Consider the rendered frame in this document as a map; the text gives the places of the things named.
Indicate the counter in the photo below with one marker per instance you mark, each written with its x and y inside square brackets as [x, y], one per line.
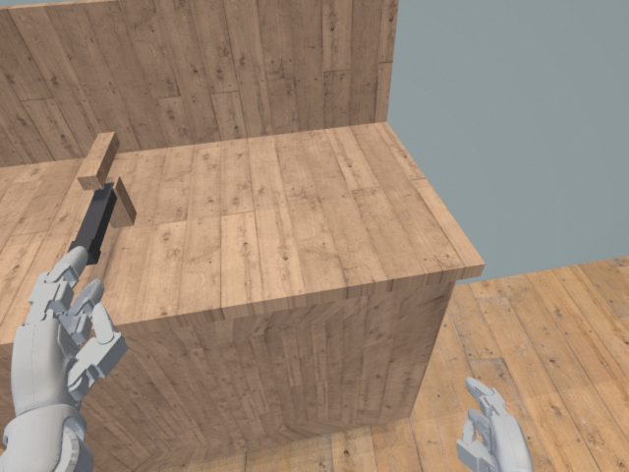
[277, 262]

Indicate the right robot hand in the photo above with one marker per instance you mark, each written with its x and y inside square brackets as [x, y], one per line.
[504, 447]

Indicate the left robot hand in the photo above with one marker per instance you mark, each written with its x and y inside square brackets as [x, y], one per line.
[47, 346]

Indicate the robot left forearm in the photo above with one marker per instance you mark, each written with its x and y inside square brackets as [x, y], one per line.
[47, 439]

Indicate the tap lever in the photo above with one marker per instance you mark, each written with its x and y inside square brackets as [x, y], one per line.
[93, 228]

